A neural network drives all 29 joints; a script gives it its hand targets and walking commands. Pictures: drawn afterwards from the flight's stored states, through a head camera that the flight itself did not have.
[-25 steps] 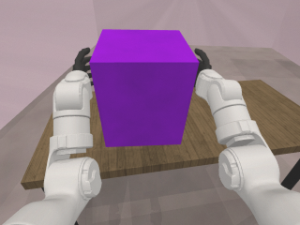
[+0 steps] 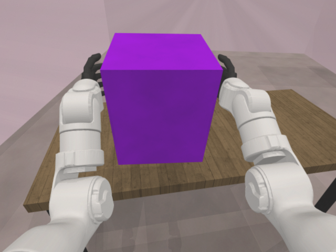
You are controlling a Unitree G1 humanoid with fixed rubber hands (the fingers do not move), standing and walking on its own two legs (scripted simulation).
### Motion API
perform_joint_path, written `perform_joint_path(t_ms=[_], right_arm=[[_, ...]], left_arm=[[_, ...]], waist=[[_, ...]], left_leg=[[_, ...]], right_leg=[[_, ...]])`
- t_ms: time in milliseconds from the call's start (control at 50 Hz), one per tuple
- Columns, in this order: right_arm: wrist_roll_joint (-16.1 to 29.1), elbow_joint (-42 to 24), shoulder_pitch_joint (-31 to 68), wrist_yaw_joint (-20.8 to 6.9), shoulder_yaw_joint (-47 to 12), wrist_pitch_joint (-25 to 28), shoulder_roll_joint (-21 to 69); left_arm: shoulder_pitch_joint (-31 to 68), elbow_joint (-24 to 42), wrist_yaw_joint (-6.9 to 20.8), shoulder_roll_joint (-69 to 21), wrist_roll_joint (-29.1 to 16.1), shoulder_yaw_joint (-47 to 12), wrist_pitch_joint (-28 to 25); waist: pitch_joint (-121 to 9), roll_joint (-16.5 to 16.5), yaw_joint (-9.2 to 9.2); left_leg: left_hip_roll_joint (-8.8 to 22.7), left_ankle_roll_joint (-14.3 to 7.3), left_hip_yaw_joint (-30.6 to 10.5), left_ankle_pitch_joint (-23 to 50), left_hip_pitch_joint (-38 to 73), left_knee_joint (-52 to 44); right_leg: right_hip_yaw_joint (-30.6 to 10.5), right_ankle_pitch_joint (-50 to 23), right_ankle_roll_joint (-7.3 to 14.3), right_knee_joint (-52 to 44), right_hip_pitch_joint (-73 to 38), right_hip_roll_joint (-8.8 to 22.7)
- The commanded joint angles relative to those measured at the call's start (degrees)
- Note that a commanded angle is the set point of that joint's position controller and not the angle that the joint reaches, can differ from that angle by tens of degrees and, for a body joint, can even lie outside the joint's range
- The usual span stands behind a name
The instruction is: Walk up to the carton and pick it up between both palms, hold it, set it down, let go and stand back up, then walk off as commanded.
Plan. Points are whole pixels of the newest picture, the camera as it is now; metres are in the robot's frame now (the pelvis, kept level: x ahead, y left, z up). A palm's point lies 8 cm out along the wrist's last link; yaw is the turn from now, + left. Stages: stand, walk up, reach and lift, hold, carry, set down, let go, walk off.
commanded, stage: hold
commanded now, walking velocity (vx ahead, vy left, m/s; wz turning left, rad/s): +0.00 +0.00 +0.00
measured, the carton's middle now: (159, 99) +0.40 +0.01 +0.23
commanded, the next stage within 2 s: set down in 2.00 s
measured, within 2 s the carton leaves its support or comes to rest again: neither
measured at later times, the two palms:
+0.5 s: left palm (91, 87) +0.37 +0.16 +0.28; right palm (226, 86) +0.37 -0.14 +0.28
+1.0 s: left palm (90, 87) +0.37 +0.16 +0.29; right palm (226, 86) +0.37 -0.14 +0.28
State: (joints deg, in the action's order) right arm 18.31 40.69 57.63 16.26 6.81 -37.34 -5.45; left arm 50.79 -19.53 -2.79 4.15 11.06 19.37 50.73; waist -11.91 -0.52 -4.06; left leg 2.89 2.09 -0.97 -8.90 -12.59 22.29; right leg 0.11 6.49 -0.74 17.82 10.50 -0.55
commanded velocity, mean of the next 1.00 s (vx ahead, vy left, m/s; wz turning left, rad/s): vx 0.00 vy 0.00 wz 0.00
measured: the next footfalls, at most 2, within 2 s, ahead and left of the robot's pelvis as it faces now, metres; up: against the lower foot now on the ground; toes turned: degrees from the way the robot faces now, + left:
none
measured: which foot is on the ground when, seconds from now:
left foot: down 0.00-1.00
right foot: down 0.00-1.00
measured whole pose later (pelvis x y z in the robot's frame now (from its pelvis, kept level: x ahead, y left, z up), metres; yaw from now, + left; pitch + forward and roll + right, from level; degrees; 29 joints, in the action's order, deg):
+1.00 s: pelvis +0.00 +0.00 +0.00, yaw +0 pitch -1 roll -1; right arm 18.3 40.7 57.6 16.3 6.8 -37.4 -5.4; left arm 50.8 -19.5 -2.8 4.2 11.1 19.4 50.7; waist -11.9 -0.5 -4.1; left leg 2.9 2.1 -1.0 -8.9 -12.6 22.4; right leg 0.1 6.5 -0.7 17.9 10.5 -0.6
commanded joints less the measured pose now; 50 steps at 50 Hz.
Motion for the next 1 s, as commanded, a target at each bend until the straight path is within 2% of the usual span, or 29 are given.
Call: perform_joint_path(t_ms=[0,20,40,60,100,120,160,220,240,280,300,320,380,400,440,480,500,540,580,620,640,660,700,740,800,840,920,960,980], right_arm=[[11.46,-24.82,52.49,-8.25,-22.6,2.1,35.09],[11.65,-24.5,52.37,-8.16,-23.09,1.89,35.07],[11.38,-22.49,51.25,-8.25,-22.53,1.71,34.99],[11.62,-24.83,52.06,-8.02,-22.8,2.0,34.49],[11.78,-25.38,52.96,-8.09,-22.89,2.1,34.32],[11.78,-25.01,52.26,-8.03,-22.79,2.07,34.7],[11.4,-23.6,51.54,-8.19,-22.15,1.89,34.27],[10.86,-22.04,51.79,-8.25,-21.49,1.78,34.46],[11.08,-23.9,52.59,-8.27,-21.6,2.0,33.94],[11.03,-21.98,52.15,-8.43,-21.53,1.89,34.63],[10.93,-22.0,51.73,-8.56,-21.97,2.0,34.55],[10.95,-22.12,51.97,-8.5,-21.51,2.05,34.66],[10.9,-21.81,51.73,-8.45,-21.5,1.89,34.55],[10.7,-22.73,52.39,-8.41,-22.22,2.04,34.87],[11.09,-21.51,50.59,-8.4,-21.87,1.87,34.63],[11.84,-23.84,51.48,-8.28,-22.43,2.04,34.65],[12.45,-26.33,52.55,-8.18,-23.57,2.39,35.0],[11.8,-24.58,52.62,-8.02,-22.92,1.86,34.83],[11.42,-21.94,51.11,-8.05,-21.89,1.48,34.52],[11.49,-24.29,53.31,-8.27,-21.99,1.97,34.39],[11.41,-22.32,51.63,-8.26,-21.74,1.81,34.36],[10.94,-23.27,52.19,-8.26,-21.88,1.98,34.44],[11.09,-23.0,51.93,-8.39,-21.3,2.09,33.5],[11.03,-22.3,51.92,-8.55,-21.68,1.89,34.14],[11.07,-24.55,54.46,-8.38,-21.33,2.39,34.11],[11.03,-23.44,52.06,-8.29,-21.88,2.13,34.07],[11.82,-23.86,51.51,-8.09,-22.38,1.99,34.2],[11.34,-23.68,51.8,-8.22,-21.7,2.08,33.96],[11.32,-24.0,52.85,-8.13,-22.18,2.11,33.92]], left_arm=[[47.11,8.86,8.16,-34.63,-10.2,-25.39,-4.69],[45.6,7.42,8.19,-34.76,-9.25,-24.78,-4.46],[47.38,8.12,8.15,-34.64,-9.88,-25.1,-4.57],[46.21,8.62,8.18,-35.41,-10.39,-26.13,-4.4],[45.84,7.7,8.21,-34.76,-9.91,-25.16,-4.23],[46.05,8.11,8.23,-35.16,-9.85,-25.52,-4.27],[46.71,8.44,8.26,-35.09,-10.07,-25.86,-4.53],[46.37,6.49,8.35,-34.81,-9.59,-24.68,-4.33],[46.27,7.0,8.25,-35.51,-10.19,-25.77,-4.39],[47.82,7.58,8.1,-34.86,-9.98,-24.95,-4.61],[46.03,6.17,8.04,-34.94,-9.61,-24.41,-4.47],[47.72,7.88,8.11,-34.66,-10.09,-24.99,-4.73],[47.08,7.31,8.25,-35.15,-9.84,-25.18,-4.6],[46.42,6.49,8.29,-34.29,-9.28,-24.14,-4.44],[46.56,8.15,8.25,-34.82,-9.49,-25.1,-4.62],[47.06,8.91,8.27,-34.88,-9.9,-25.66,-4.76],[45.22,8.8,8.21,-35.08,-9.79,-25.48,-4.38],[47.07,8.38,8.27,-34.42,-9.83,-25.03,-4.45],[46.59,7.42,8.25,-34.25,-9.16,-24.48,-4.38],[45.57,6.42,8.2,-34.6,-9.71,-24.45,-4.3],[46.77,7.71,8.05,-34.4,-9.44,-24.64,-4.47],[45.32,5.85,8.27,-34.55,-9.0,-24.29,-4.12],[46.64,6.54,8.42,-35.14,-9.88,-25.31,-4.29],[45.83,6.29,8.39,-34.65,-9.3,-24.51,-4.29],[47.82,7.1,8.22,-35.44,-10.57,-25.8,-4.7],[44.83,6.25,8.29,-35.99,-10.0,-25.04,-4.29],[46.11,9.45,8.31,-35.24,-10.08,-25.93,-4.44],[45.76,7.68,8.27,-35.3,-9.69,-25.76,-4.29],[45.05,6.46,8.3,-35.26,-9.42,-25.07,-4.1]], waist=[[-21.15,-2.27,-0.41],[-19.5,-2.01,0.27],[-19.75,-2.44,-0.46],[-20.67,-2.62,-0.97],[-20.26,-1.7,-0.6],[-20.11,-2.7,-0.3],[-19.91,-2.91,-1.07],[-18.47,-2.46,-0.65],[-19.0,-2.66,-0.99],[-18.42,-2.79,-0.46],[-18.45,-1.66,-0.1],[-19.84,-2.77,-0.66],[-18.32,-2.43,-0.57],[-19.0,-1.35,0.12],[-18.19,-2.51,-0.66],[-20.85,-2.51,-0.65],[-21.98,-1.77,0.15],[-20.03,-1.24,-0.29],[-17.72,-2.4,-0.47],[-19.54,-1.46,0.0],[-18.84,-2.88,-0.46],[-19.04,-1.63,-0.27],[-18.34,-3.08,-1.03],[-18.24,-2.28,-0.26],[-20.89,-2.83,-0.82],[-19.09,-2.08,-0.57],[-20.9,-2.58,-0.76],[-19.42,-2.82,-0.97],[-19.98,-2.34,-0.18]], left_leg=[[-5.97,0.39,-0.56,3.35,4.14,-2.68],[-5.9,0.42,-0.32,3.68,4.04,-2.86],[-5.72,0.79,-0.35,2.97,4.01,-3.09],[-5.87,0.99,-0.39,4.18,4.76,-2.48],[-5.85,0.4,-0.44,3.75,4.16,-2.66],[-5.85,0.76,-0.19,3.98,4.11,-3.03],[-5.85,1.06,-0.46,3.13,4.36,-3.01],[-5.72,0.75,-0.2,1.14,2.95,-3.67],[-5.61,0.86,-0.45,1.08,3.11,-3.44],[-5.67,0.79,-0.52,1.38,2.91,-3.62],[-5.47,0.53,-0.48,1.33,3.23,-3.33],[-5.63,0.82,-0.19,1.31,3.22,-3.48],[-5.74,0.82,-0.36,1.48,3.08,-3.35],[-5.8,-0.01,-0.26,1.79,3.42,-2.96],[-5.64,0.57,-0.46,2.64,4.36,-3.17],[-5.82,0.9,-0.68,4.05,4.68,-2.59],[-5.85,0.6,-0.37,5.94,4.97,-2.13],[-6.09,0.2,-0.46,3.66,4.47,-2.69],[-5.72,0.51,-0.56,2.13,3.54,-3.42],[-5.66,0.28,-0.51,2.0,3.6,-3.09],[-5.7,0.53,-0.38,1.48,3.63,-3.5],[-5.82,0.38,-0.31,1.87,3.44,-3.16],[-5.56,1.04,-0.69,1.62,3.34,-3.43],[-5.79,0.74,-0.21,1.95,3.18,-3.46],[-5.64,0.73,-0.4,1.31,3.64,-3.09],[-5.5,0.86,-0.58,3.46,3.92,-3.15],[-5.68,1.15,-0.45,4.91,5.04,-2.9],[-5.5,0.91,-0.35,2.83,4.18,-3.4],[-5.69,0.69,-0.11,3.59,4.26,-3.1]], right_leg=[[0.39,-5.19,-1.8,-0.37,-17.51,-4.4],[0.58,-5.39,-1.89,-0.17,-17.44,-4.49],[0.59,-4.98,-1.8,-0.11,-17.48,-4.59],[0.76,-6.23,-1.86,-0.19,-17.43,-4.61],[0.59,-5.84,-1.82,-0.29,-17.68,-4.52],[0.8,-5.87,-1.8,0.01,-18.21,-4.6],[0.92,-4.66,-1.79,-0.33,-16.93,-4.75],[0.87,-3.59,-1.8,-0.2,-17.21,-4.6],[0.54,-3.62,-1.66,-0.39,-16.91,-4.47],[0.61,-3.15,-1.65,-0.25,-16.58,-4.62],[0.73,-3.06,-1.57,-0.37,-16.38,-4.6],[0.86,-3.39,-1.69,-0.17,-17.05,-4.55],[0.54,-3.05,-1.77,-0.41,-16.76,-4.47],[0.47,-3.48,-1.84,-0.52,-16.93,-4.32],[0.63,-4.52,-1.79,-0.45,-16.41,-4.53],[0.49,-5.83,-1.66,-0.29,-17.44,-4.62],[0.7,-7.68,-1.91,0.09,-18.73,-4.73],[0.6,-5.29,-2.14,-0.44,-17.41,-4.58],[0.56,-3.86,-1.77,-0.28,-16.85,-4.58],[0.58,-3.64,-1.82,-0.51,-16.86,-4.57],[0.74,-3.35,-1.59,-0.34,-16.56,-4.63],[0.85,-3.83,-1.71,-0.4,-17.06,-4.52],[0.62,-3.34,-1.39,-0.51,-16.1,-4.56],[0.68,-3.61,-1.68,-0.35,-16.92,-4.63],[0.4,-2.99,-1.54,-0.48,-16.68,-4.46],[0.73,-5.2,-1.57,-0.2,-17.45,-4.61],[0.76,-6.24,-1.82,-0.12,-17.75,-4.85],[0.8,-5.1,-1.53,-0.25,-16.98,-4.77],[0.55,-5.33,-1.74,-0.25,-17.85,-4.66]])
